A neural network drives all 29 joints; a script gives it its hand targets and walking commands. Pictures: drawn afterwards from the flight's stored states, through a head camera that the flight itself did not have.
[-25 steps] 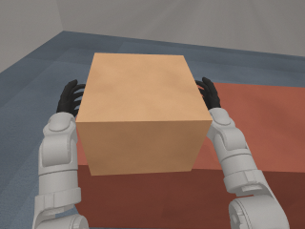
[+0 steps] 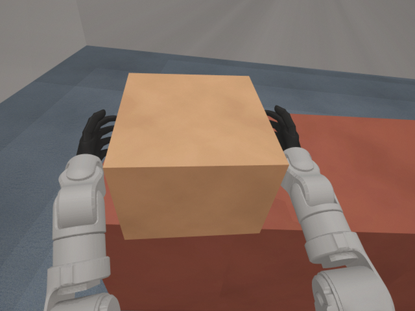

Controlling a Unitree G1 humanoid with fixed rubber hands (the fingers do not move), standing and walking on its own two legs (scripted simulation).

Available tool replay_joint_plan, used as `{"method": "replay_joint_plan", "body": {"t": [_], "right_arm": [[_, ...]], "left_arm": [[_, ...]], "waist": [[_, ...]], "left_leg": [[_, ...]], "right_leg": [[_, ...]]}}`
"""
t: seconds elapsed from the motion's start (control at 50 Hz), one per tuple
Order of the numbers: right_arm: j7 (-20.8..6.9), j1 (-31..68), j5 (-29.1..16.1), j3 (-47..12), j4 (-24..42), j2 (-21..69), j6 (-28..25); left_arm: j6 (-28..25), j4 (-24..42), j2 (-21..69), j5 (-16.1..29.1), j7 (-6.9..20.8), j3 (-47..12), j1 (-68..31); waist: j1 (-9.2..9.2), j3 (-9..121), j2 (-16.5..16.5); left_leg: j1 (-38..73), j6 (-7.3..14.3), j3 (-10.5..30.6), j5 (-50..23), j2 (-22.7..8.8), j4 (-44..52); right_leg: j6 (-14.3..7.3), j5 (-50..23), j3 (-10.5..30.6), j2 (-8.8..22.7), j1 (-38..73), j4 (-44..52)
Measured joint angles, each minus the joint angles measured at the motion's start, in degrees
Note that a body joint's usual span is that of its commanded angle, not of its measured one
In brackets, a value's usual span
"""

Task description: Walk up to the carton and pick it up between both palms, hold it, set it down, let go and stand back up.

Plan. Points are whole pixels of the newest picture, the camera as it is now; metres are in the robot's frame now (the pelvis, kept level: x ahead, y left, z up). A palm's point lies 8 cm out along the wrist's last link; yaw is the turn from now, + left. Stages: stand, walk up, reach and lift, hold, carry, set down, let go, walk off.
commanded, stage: hold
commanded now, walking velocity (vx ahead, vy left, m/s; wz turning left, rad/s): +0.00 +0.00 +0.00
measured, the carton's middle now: (192, 150) +0.41 +0.00 +0.14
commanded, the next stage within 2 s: none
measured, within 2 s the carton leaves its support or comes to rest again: neither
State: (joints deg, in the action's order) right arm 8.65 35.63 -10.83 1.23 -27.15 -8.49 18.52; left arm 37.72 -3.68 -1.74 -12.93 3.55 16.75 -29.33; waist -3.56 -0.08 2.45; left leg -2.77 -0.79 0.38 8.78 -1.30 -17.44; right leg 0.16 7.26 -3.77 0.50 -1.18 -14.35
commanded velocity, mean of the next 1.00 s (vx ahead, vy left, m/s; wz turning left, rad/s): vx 0.00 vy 0.00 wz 0.00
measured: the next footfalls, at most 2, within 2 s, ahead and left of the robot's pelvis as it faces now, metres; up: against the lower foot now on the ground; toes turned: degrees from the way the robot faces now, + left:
none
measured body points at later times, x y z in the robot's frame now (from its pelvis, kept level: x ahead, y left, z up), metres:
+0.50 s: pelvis +0.01 +0.00 +0.00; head -0.03 +0.02 +0.45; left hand +0.37 +0.18 +0.18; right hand +0.38 -0.18 +0.18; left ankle +0.02 +0.13 -0.75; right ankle +0.01 -0.12 -0.75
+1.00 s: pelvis +0.00 +0.00 +0.00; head -0.04 +0.02 +0.45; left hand +0.36 +0.18 +0.18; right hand +0.37 -0.17 +0.18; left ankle +0.02 +0.13 -0.75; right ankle +0.01 -0.12 -0.75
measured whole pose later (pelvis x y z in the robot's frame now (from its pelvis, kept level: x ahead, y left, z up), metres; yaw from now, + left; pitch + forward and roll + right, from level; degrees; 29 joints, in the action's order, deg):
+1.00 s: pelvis +0.00 +0.00 +0.00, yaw +0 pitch -6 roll -1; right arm 8.4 33.0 -10.8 1.9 -22.6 -7.7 20.4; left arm 39.5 0.9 -1.3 -12.6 3.3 16.0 -26.5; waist -3.6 0.0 2.1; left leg -2.6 -0.7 0.1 9.1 -1.2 -17.4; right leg 0.2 7.7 -3.4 0.7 -1.3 -14.7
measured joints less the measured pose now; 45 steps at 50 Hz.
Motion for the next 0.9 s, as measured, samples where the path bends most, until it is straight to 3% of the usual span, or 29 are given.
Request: {"method": "replay_joint_plan", "body": {"t": [0.18, 0.42, 0.64, 0.9], "right_arm": [[-0.4, -0.6, 1.2, 0.7, -1.2, 1.1, 0.3], [-0.8, -0.4, 1.0, 1.7, 0.1, 0.8, -0.6], [0.3, -2.2, -1.2, -1.5, 2.7, -0.4, 1.0], [0.6, -3.3, -1.3, -0.3, 6.2, 0.5, 1.7]], "left_arm": [[0.2, -1.1, 0.1, -0.1, 0.3, 0.4, 0.8], [-0.6, -0.4, -0.2, 0.6, -0.8, -0.7, -0.1], [0.9, 3.7, 0.8, 0.1, -0.2, -0.4, 3.6], [1.3, 6.3, 0.3, 0.7, -0.3, -1.0, 4.2]], "waist": [[0.65, 0.2, 0.7], [0.16, 0.7, 0.2], [-0.12, -0.2, -0.1], [-0.10, -0.2, 0.2]], "left_leg": [[0.2, 0.1, -0.4, -0.1, 0.0, 0.2], [-0.8, 0.1, -0.4, 0.3, 0.1, 0.0], [1.0, 0.1, -0.5, 1.3, -0.1, -0.3], [0.0, -0.1, -0.1, 0.9, 0.0, -0.7]], "right_leg": [[-0.1, 0.3, 0.4, 0.0, -0.4, -0.7], [0.1, 0.4, 0.4, 0.1, -1.2, -0.6], [0.1, 0.9, 0.5, -0.1, 1.0, 0.0], [0.1, 0.7, 0.1, 0.0, 0.1, -0.3]]}}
